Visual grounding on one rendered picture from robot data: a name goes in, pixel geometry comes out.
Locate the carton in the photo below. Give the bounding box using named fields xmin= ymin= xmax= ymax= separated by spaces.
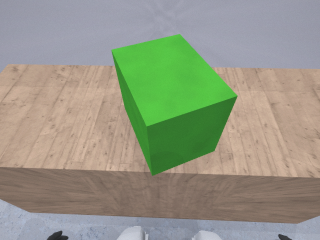
xmin=111 ymin=34 xmax=238 ymax=176

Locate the robot left thigh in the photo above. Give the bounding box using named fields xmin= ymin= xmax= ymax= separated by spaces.
xmin=117 ymin=227 xmax=149 ymax=240

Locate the pedestal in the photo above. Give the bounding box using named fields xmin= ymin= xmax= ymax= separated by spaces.
xmin=0 ymin=64 xmax=320 ymax=224

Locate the left robot hand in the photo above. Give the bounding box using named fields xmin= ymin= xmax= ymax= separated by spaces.
xmin=47 ymin=230 xmax=69 ymax=240

